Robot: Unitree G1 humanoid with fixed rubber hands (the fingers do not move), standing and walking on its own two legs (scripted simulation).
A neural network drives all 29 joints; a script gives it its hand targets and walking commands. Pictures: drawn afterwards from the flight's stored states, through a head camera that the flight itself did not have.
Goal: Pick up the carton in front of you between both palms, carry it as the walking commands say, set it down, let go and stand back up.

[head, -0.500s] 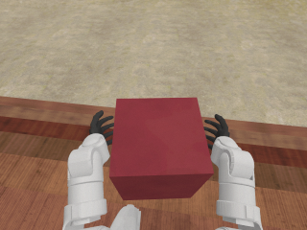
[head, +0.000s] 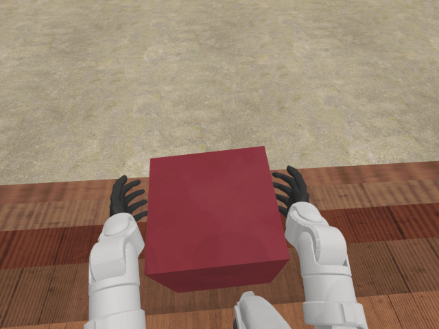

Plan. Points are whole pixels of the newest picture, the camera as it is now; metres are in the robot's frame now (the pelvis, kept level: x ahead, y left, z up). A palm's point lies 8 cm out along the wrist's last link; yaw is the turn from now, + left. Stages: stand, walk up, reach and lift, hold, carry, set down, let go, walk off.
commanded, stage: carry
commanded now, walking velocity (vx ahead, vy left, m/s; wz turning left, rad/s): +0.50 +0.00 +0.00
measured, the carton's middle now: (216, 226) +0.32 -0.03 -0.03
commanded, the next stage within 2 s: none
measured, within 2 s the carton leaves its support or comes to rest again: neither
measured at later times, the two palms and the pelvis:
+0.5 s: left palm (149, 137) +0.72 +0.13 -0.15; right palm (241, 131) +0.72 -0.18 -0.16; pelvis +0.41 -0.02 -0.22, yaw -2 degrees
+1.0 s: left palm (161, 115) +1.11 +0.12 -0.37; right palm (223, 105) +1.13 -0.20 -0.37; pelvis +0.82 -0.06 -0.43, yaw -1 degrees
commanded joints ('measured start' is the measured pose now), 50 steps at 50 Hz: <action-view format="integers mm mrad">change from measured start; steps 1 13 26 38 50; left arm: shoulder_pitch -508 -589 -461 -518 -580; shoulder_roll -638 -756 -571 -696 -677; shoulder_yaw -586 -682 -599 -598 -693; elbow -104 16 -32 -7 -56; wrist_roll -120 -243 -160 -142 -260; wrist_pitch -8 39 14 -76 3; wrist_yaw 5 -10 27 -1 19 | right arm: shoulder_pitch -479 -519 -361 -485 -400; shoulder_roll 720 679 543 738 623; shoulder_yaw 582 414 445 566 352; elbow -81 -23 -23 -34 43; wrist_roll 129 28 47 141 8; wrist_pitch -38 -45 -43 -100 -72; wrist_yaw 29 7 -27 40 -12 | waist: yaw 56 213 -20 36 207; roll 160 -7 225 66 62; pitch -302 -340 -406 -265 -260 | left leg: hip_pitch -5 -466 729 -41 -509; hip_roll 132 139 360 93 129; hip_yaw -158 -151 -495 -192 -139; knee -37 170 -387 -196 196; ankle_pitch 579 517 1348 483 364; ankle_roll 41 -96 157 39 -91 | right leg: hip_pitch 393 509 -305 202 557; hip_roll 67 -262 127 74 -219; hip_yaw -152 450 25 -146 439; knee -264 -165 1111 -149 -148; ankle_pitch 259 -75 -873 222 111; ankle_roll -14 -281 38 9 -229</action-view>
